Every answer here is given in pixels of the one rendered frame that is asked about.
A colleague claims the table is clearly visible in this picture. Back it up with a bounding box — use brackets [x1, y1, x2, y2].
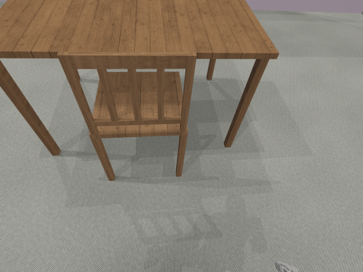
[0, 0, 279, 156]

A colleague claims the chair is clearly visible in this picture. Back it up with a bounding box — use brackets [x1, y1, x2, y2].
[57, 52, 197, 181]

